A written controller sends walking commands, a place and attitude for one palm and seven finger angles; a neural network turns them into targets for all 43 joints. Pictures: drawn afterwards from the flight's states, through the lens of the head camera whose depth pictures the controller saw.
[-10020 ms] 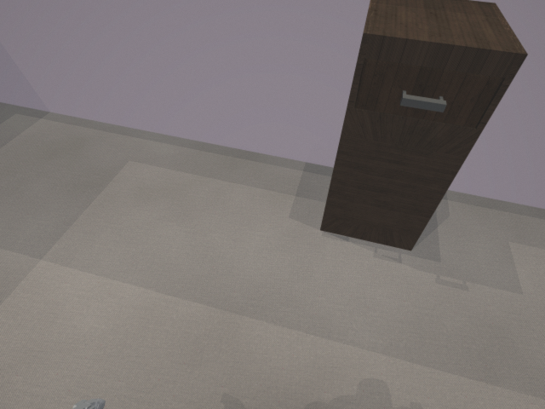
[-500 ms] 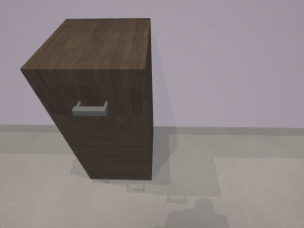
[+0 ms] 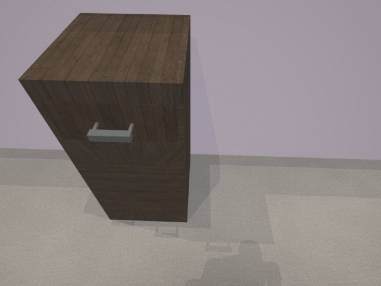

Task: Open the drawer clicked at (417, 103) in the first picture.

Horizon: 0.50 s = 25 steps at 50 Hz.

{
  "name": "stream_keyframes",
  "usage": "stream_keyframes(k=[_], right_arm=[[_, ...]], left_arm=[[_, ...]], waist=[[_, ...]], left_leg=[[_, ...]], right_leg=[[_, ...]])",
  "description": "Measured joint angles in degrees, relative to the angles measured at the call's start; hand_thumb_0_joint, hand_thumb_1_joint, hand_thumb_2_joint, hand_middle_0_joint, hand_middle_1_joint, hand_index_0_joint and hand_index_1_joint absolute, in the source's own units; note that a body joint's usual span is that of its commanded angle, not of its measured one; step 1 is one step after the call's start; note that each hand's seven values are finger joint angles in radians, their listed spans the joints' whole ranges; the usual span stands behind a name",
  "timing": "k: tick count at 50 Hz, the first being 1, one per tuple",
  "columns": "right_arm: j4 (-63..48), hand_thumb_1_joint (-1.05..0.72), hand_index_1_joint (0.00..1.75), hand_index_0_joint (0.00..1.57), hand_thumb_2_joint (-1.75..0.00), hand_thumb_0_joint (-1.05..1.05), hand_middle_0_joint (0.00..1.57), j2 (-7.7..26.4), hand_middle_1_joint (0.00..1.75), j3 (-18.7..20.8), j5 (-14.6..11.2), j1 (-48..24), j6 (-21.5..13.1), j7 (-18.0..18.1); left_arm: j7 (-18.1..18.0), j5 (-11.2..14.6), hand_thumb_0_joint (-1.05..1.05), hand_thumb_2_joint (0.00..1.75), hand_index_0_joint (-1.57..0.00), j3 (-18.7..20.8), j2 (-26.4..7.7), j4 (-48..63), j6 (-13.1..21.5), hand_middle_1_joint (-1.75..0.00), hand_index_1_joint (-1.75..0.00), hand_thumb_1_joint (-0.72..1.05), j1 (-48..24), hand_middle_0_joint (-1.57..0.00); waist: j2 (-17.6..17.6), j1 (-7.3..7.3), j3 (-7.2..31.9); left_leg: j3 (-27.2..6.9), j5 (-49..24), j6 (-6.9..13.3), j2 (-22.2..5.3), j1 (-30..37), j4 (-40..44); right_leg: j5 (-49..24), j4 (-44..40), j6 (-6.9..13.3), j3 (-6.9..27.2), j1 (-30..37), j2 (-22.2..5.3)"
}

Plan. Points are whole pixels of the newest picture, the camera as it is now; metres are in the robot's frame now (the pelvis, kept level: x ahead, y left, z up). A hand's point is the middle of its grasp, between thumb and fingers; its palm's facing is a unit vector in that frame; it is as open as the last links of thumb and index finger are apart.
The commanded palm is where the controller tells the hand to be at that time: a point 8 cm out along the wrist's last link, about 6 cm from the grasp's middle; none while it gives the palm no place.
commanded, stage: shuffle to correct the standing spot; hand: left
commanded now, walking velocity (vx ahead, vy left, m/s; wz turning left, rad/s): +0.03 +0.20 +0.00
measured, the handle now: (112, 130) +0.52 +0.28 -0.02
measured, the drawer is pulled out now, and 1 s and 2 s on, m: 0.00 0.00 0.00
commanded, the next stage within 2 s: come to a stop and stand still in 0.12 s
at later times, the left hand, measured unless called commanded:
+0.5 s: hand out of the picture +0.04 +0.21 -0.17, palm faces +0.03 -0.97 -0.23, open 7.3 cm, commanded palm none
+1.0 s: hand out of the picture -0.01 +0.16 -0.17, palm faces +0.04 -0.99 -0.17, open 7.3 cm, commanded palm none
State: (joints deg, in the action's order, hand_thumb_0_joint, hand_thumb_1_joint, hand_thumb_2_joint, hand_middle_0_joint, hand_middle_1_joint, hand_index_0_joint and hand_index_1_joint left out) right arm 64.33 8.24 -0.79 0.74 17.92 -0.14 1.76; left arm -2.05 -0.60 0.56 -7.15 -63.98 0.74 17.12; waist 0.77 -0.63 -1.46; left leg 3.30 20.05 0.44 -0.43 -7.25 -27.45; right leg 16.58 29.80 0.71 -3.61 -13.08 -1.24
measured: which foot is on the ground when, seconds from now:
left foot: down 0.00-1.00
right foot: down 0.00-1.00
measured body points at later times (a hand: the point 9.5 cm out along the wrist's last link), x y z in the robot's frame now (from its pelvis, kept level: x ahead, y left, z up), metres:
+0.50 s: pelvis +0.01 +0.03 +0.00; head +0.02 +0.02 +0.45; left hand +0.04 +0.26 -0.15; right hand +0.00 -0.19 -0.17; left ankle -0.06 +0.11 -0.74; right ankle -0.02 -0.08 -0.74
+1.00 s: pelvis +0.01 +0.00 +0.00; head +0.02 +0.00 +0.45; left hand -0.01 +0.21 -0.16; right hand -0.03 -0.20 -0.16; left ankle -0.06 +0.11 -0.74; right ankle -0.02 -0.08 -0.74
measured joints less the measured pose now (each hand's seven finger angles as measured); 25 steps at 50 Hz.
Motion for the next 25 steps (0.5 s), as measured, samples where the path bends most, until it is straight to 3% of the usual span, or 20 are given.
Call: stream_keyframes(k=[9,15,18,21,25], right_arm=[[-2.8,-0.91,0.3,0.2,-0.9,0.0,0.2,0.8,0.3,1.2,0.2,-0.8,0.8,-0.4],[-5.1,-0.91,0.3,0.2,-0.9,0.0,0.2,0.8,0.3,1.2,0.7,-0.9,0.4,-0.1],[-4.8,-0.91,0.3,0.2,-0.9,0.0,0.2,0.4,0.3,0.8,0.9,-0.9,-0.1,0.3],[-3.4,-0.92,0.3,0.2,-0.9,0.01,0.2,1.0,0.3,0.7,0.6,-1.0,-0.4,0.5],[-1.6,-0.93,0.3,0.2,-0.9,0.01,0.2,0.5,0.3,0.3,0.3,-1.1,-0.8,0.6]], left_arm=[[-0.4,-0.3,0.01,0.89,-0.2,2.1,-1.6,2.9,-1.3,-0.3,-0.3,0.91,-1.1,-0.2],[-0.5,-0.5,0.01,0.89,-0.2,2.5,-2.9,4.5,-2.8,-0.3,-0.3,0.91,-2.3,-0.2],[-0.3,-0.5,0.01,0.89,-0.2,2.2,-2.9,4.5,-2.1,-0.3,-0.3,0.91,-2.7,-0.2],[-0.1,-0.4,0.01,0.89,-0.2,1.3,-1.5,3.7,-0.8,-0.3,-0.3,0.91,-2.8,-0.2],[-0.5,-0.1,0.01,0.89,-0.2,0.7,-1.1,2.8,-0.4,-0.3,-0.3,0.93,-2.3,-0.2]], waist=[[-1.9,-0.64,-0.2],[-2.0,-0.9,-0.6],[-1.6,-0.62,-0.5],[0.7,-0.17,-0.3],[0.5,0.55,0.3]], left_leg=[[0.5,1.2,1.7,2.4,-2.1,-2.7],[2.2,1.6,3.5,3.7,-2.1,-3.1],[2.5,1.7,3.5,4.2,-1.5,-2.8],[2.0,2.1,3.0,3.1,-0.5,-2.6],[2.1,1.1,2.5,2.8,1.3,0.3]], right_leg=[[1.7,4.1,-1.5,0.8,-2.7,-2.5],[7.8,10.8,0.5,1.5,-5.0,-2.9],[5.2,7.4,0.7,1.4,-2.9,-2.1],[3.2,4.8,-0.5,0.9,-0.9,-1.0],[2.9,2.4,-0.5,1.0,0.6,-0.5]])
